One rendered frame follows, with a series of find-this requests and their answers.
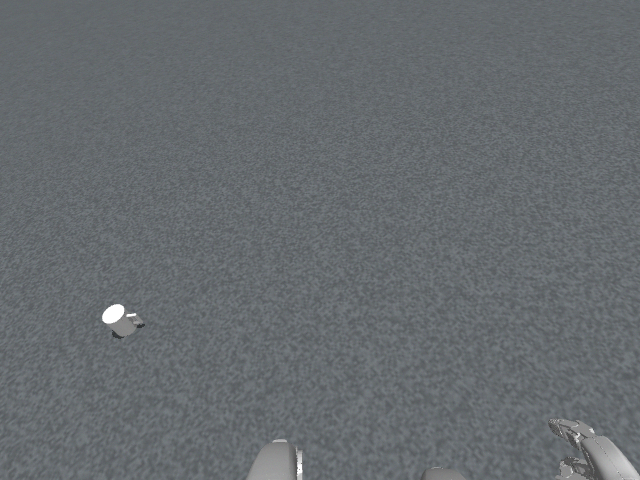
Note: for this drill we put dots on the mug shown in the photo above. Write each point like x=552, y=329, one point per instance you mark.
x=120, y=320

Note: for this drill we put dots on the right robot hand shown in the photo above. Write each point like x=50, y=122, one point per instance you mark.
x=604, y=461

